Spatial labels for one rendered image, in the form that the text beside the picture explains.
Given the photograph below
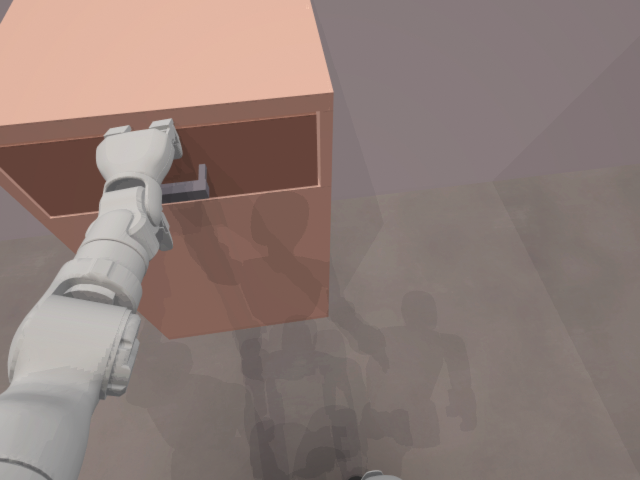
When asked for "robot left upper arm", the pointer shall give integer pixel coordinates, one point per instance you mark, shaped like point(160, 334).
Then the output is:
point(75, 353)

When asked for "drawer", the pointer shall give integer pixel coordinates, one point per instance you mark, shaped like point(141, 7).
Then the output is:
point(242, 156)

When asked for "left robot forearm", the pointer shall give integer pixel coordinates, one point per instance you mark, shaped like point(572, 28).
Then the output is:
point(114, 256)

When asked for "left robot hand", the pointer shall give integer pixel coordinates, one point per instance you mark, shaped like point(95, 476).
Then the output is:
point(150, 152)

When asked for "cabinet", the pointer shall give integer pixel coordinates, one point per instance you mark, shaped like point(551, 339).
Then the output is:
point(80, 67)

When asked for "handle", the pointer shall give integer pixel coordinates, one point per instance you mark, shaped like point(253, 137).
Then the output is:
point(187, 191)

